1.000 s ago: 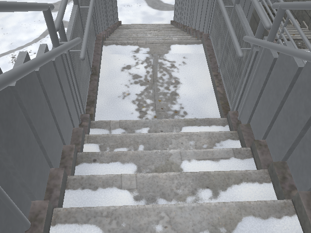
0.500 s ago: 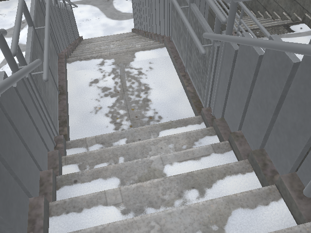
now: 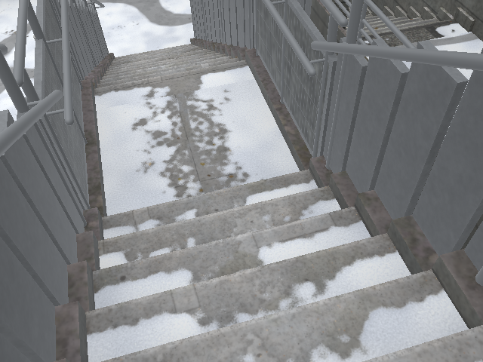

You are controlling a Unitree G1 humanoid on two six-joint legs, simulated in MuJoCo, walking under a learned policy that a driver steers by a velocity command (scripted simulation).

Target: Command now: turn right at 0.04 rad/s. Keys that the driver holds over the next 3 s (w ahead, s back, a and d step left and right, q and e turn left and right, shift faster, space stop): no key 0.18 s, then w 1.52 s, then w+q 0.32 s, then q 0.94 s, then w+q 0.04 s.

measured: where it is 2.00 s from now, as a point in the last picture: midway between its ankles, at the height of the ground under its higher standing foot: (245, 330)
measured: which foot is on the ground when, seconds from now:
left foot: down 0.00-0.48, up 0.50-0.90, down 0.92-1.00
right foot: down 0.00-0.90, up 0.92-1.00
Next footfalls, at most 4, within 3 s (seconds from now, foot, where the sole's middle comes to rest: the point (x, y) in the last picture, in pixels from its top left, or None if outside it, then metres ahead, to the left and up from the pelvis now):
0.92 left None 0.31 0.12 -0.92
1.42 right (280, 346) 0.66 -0.04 -1.08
1.92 left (214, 303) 0.89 0.21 -1.24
2.32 right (254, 258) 1.19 0.06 -1.40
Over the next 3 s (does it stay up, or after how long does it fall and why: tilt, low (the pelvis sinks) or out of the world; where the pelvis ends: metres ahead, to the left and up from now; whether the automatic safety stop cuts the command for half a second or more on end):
stays up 1.03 0.22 -0.66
